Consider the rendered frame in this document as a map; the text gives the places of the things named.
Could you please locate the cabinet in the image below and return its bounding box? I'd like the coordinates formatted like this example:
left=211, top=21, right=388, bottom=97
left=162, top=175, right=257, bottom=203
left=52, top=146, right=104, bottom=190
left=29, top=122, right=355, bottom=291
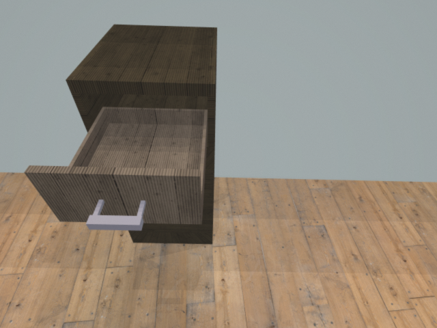
left=66, top=25, right=217, bottom=244

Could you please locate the handle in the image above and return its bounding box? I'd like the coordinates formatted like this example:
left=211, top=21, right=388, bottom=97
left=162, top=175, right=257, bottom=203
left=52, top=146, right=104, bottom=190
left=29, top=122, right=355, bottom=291
left=86, top=200, right=146, bottom=231

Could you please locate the drawer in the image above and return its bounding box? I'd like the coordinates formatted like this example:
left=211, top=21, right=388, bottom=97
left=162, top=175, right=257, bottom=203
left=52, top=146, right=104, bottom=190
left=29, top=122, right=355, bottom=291
left=24, top=107, right=208, bottom=224

